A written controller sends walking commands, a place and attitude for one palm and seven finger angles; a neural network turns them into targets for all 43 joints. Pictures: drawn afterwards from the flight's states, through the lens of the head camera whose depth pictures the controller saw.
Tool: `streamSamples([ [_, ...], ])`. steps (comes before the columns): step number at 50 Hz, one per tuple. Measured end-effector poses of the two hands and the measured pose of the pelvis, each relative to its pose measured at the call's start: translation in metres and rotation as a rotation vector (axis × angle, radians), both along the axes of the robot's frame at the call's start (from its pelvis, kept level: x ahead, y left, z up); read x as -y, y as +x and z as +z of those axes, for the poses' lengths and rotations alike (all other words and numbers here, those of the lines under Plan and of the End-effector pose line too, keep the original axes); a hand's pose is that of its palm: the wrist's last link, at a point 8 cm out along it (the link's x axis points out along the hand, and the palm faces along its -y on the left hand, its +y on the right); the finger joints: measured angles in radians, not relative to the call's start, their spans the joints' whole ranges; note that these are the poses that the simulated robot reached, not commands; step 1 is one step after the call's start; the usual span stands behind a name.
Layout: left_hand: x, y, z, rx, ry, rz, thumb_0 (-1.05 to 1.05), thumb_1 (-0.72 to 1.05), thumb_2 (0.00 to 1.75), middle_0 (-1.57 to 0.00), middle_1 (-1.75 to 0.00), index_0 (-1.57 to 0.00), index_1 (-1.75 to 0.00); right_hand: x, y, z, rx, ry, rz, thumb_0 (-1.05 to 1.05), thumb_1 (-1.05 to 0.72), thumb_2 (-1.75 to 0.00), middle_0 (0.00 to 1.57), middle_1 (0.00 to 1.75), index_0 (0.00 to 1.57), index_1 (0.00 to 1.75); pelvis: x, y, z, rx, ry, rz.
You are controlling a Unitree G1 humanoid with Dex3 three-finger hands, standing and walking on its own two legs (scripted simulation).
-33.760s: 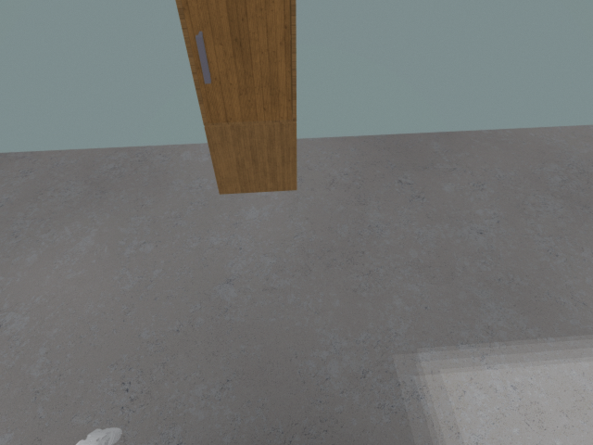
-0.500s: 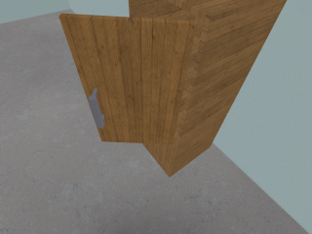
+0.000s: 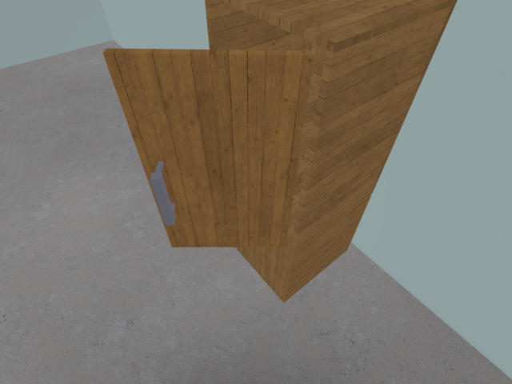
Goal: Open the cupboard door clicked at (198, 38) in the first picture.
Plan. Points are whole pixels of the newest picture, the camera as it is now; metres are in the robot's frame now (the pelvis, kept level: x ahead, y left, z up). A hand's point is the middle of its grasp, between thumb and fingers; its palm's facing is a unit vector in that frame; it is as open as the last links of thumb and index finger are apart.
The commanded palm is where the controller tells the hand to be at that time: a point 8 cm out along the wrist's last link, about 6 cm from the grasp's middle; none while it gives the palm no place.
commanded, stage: come to a stop and stand still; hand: left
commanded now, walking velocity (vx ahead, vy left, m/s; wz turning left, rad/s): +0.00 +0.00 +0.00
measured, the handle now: (165, 194) +0.52 +0.24 -0.07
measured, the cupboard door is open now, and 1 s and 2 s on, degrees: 52 52 52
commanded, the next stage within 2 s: look again from close up in 0.86 s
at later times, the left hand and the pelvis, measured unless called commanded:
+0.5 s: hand out of the picture +0.02 +0.22 -0.16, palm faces -0.02 -0.97 -0.25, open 7.3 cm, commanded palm none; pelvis -0.03 +0.02 +0.01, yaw -1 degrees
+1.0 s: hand out of the picture -0.08 +0.18 -0.17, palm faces +0.03 -0.99 -0.16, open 7.3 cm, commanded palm none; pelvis -0.04 +0.02 +0.00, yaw -1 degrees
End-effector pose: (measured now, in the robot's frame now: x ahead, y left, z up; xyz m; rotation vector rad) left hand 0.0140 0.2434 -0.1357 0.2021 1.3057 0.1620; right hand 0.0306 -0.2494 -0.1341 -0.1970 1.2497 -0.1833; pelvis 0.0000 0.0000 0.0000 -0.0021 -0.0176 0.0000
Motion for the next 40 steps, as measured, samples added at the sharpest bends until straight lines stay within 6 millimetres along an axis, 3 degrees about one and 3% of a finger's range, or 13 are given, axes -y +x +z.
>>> streamSamples([
  [10,-0.035,0.04,0.017,0.161,0.072,-0.045,0.01,0.91,0.9,-0.2,-0.3,-0.2,-0.3,0.01,0.015,0.011,0.094,-0.036,0.026,0.01,-0.91,-0.9,0.2,0.29,0.2,0.3,-0.006,-0.014,0.0,0.034,-0.002,-0.008],
  [17,-0.036,0.039,0.02,0.18,0.056,-0.068,0.0,0.91,0.9,-0.2,-0.3,-0.2,-0.3,0.002,0.012,0.016,0.112,-0.026,0.039,0.01,-0.9,-0.9,0.2,0.29,0.2,0.3,-0.012,-0.025,0.004,0.036,-0.001,-0.013],
  [23,-0.029,0.015,0.012,0.12,0.022,-0.058,0.0,0.91,0.9,-0.2,-0.3,-0.2,-0.3,-0.009,-0.008,0.013,0.063,-0.008,0.028,0.01,-0.9,-0.9,0.2,0.29,0.2,0.3,-0.017,-0.031,0.005,0.032,-0.001,-0.013],
  [34,-0.008,-0.057,-0.004,-0.069,-0.042,0.002,0.0,0.91,0.9,-0.2,-0.3,-0.2,-0.3,-0.036,-0.058,0.002,-0.086,0.045,-0.023,0.01,-0.9,-0.9,0.2,0.29,0.2,0.3,-0.022,-0.036,0.006,0.026,-0.002,-0.012],
  [40,0.004,-0.085,-0.006,-0.139,-0.067,0.03,0.0,0.91,0.9,-0.2,-0.3,-0.2,-0.3,-0.051,-0.077,-0.003,-0.133,0.074,-0.05,0.01,-0.9,-0.9,0.2,0.29,0.2,0.3,-0.024,-0.038,0.006,0.024,-0.003,-0.014],
])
